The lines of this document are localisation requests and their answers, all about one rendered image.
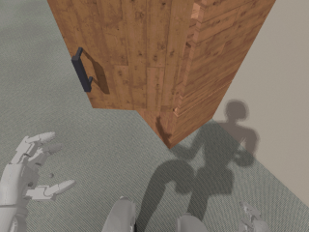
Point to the right robot thigh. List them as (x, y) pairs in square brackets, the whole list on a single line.
[(187, 223)]

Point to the robot thigh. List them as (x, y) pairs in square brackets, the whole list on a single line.
[(121, 217), (187, 223)]

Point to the robot left hand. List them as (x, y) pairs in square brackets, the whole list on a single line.
[(14, 190)]

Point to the robot left forearm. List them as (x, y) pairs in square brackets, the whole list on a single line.
[(12, 218)]

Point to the robot right hand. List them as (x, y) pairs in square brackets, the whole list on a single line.
[(257, 225)]

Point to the left robot thigh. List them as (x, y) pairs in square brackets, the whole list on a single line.
[(121, 217)]

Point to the handle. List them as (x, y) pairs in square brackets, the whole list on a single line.
[(79, 68)]

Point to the cupboard door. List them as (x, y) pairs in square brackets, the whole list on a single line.
[(133, 49)]

